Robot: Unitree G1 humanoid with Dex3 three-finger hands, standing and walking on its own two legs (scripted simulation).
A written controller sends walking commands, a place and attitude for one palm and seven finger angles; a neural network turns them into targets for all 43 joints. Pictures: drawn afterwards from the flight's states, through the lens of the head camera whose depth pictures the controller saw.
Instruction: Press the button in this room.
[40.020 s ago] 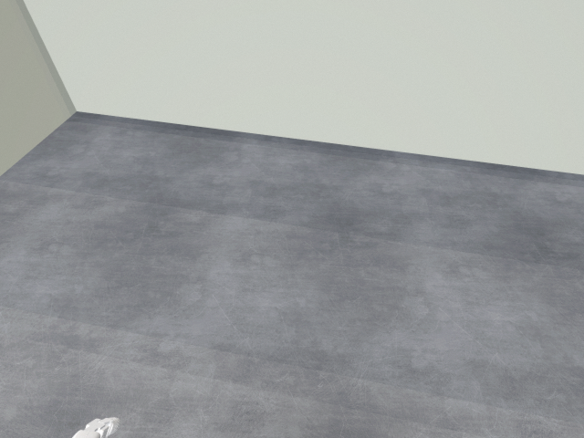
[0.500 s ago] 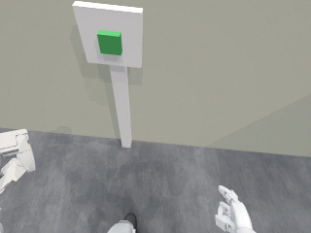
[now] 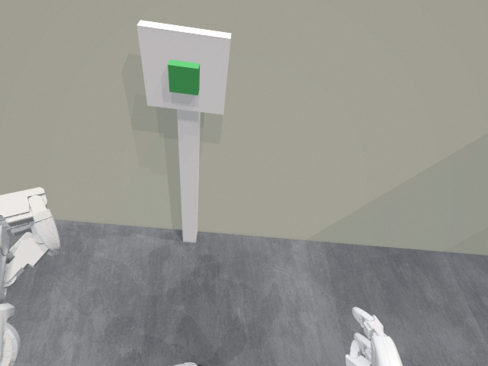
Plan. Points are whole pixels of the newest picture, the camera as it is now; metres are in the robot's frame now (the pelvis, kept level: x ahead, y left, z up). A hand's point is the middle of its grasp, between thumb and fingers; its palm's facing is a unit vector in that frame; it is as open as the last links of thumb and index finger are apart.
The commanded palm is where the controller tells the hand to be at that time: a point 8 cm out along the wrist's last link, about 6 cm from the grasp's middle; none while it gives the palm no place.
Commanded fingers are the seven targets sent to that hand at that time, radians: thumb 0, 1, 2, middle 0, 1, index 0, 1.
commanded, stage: stop stepping back and stand still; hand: left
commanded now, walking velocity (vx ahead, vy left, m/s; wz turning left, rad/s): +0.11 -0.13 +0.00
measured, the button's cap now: (184, 77) +0.72 +0.18 +0.09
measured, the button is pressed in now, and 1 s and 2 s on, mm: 0 0 0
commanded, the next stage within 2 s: let the arm hang, fingers relaxed in 0.48 s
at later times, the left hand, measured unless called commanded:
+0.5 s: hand (24, 252) +0.19 +0.25 +0.18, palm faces +0.36 -0.87 -0.34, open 3.1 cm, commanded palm +0.11 +0.30 +0.18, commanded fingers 0.00 0.90 0.90 -1.30 -1.50 -1.30 -1.50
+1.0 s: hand out of the picture -0.04 +0.19 -0.18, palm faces +0.08 -0.97 -0.21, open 4.0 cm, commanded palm none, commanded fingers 0.00 0.90 0.90 -0.49 -0.62 -0.49 -0.62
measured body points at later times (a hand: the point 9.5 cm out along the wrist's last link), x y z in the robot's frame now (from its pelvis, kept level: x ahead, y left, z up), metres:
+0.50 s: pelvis -0.02 +0.02 +0.00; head -0.02 +0.06 +0.45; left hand +0.17 +0.30 +0.20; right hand +0.14 -0.21 -0.06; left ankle +0.06 +0.11 -0.73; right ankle -0.06 -0.09 -0.70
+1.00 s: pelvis -0.03 -0.01 +0.00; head +0.00 +0.01 +0.44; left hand -0.04 +0.24 -0.16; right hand -0.02 -0.26 -0.14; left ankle +0.06 +0.11 -0.73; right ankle -0.05 -0.10 -0.73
